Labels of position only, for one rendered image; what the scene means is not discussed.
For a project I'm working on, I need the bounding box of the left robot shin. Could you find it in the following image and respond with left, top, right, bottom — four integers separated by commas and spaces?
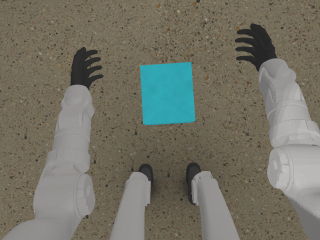
125, 172, 147, 187

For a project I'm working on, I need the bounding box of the right robot upper arm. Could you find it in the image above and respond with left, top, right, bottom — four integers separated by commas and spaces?
267, 145, 320, 240

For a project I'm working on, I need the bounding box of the carton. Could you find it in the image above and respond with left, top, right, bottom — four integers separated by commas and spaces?
140, 62, 196, 125

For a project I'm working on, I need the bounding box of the right robot forearm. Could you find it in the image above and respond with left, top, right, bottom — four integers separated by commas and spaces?
257, 58, 320, 148

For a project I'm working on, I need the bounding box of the left robot upper arm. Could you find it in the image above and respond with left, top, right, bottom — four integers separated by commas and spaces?
1, 172, 96, 240

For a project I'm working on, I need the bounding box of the robot right hand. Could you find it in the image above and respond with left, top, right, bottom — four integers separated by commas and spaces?
235, 23, 277, 72

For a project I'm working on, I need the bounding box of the left robot forearm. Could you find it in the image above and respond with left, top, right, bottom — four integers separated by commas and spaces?
33, 84, 95, 215

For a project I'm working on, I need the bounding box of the robot left thigh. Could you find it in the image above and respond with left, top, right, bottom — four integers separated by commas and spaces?
109, 177, 151, 240

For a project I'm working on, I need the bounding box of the robot left hand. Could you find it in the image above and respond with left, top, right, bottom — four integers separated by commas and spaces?
70, 47, 104, 91

